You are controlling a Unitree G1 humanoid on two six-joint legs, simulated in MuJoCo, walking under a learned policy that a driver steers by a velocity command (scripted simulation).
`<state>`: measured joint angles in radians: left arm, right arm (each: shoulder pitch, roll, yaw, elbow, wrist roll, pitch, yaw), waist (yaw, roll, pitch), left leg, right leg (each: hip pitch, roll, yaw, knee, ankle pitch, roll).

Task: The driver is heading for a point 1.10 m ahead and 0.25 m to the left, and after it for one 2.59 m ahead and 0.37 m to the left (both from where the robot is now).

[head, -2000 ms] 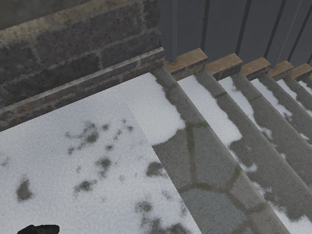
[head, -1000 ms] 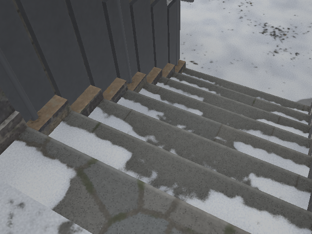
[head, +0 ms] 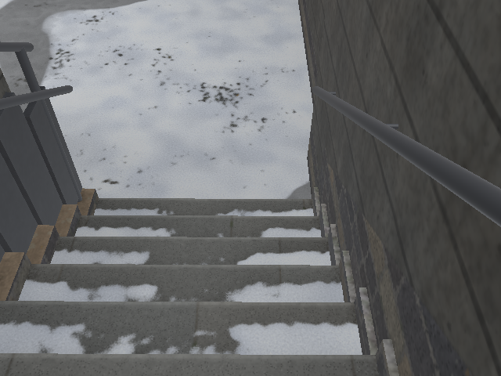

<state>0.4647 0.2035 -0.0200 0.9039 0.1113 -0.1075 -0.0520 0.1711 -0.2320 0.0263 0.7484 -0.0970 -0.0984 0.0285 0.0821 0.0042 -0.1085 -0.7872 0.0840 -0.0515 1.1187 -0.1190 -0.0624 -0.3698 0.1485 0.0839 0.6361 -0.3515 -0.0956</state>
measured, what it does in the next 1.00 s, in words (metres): goes down: left foot, then right foot 0.21 m lower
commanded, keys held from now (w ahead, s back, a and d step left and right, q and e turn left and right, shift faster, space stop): w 0.18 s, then no key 0.82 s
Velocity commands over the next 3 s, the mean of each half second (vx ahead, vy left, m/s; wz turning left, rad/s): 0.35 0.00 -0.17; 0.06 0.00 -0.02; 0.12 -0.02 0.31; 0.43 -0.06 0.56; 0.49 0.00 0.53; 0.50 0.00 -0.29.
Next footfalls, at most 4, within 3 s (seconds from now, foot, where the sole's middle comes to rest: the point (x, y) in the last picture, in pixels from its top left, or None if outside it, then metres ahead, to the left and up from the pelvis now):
0.14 left None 0.14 0.14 -0.76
0.56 right None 0.49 0.05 -0.98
0.78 left None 0.62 0.22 -1.12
1.06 right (306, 341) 0.90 -0.12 -1.30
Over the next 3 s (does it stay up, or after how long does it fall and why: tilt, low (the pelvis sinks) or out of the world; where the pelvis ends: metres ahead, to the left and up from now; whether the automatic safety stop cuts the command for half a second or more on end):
stays up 1.35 0.33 -0.81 its command is cut before an obstacle after 1.2 s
